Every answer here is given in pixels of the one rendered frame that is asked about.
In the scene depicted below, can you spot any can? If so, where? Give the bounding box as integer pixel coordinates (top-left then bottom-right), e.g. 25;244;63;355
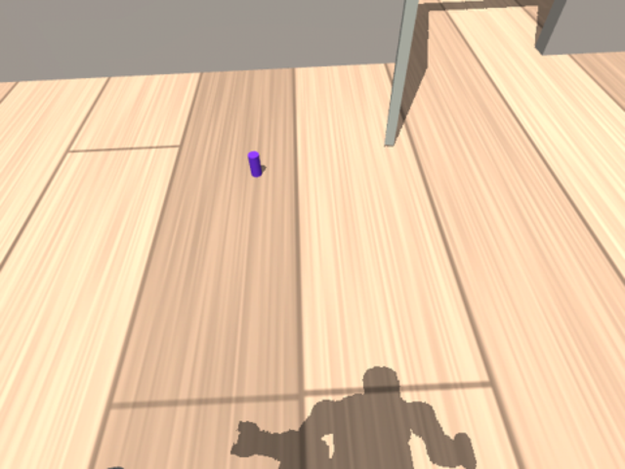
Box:
248;151;262;177

